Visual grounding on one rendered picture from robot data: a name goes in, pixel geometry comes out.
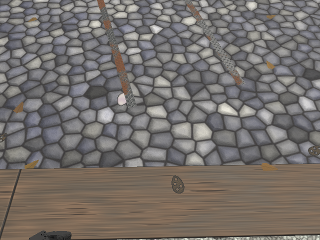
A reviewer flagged left robot hand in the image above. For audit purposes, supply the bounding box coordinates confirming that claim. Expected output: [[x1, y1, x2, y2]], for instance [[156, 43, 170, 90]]
[[29, 230, 72, 240]]

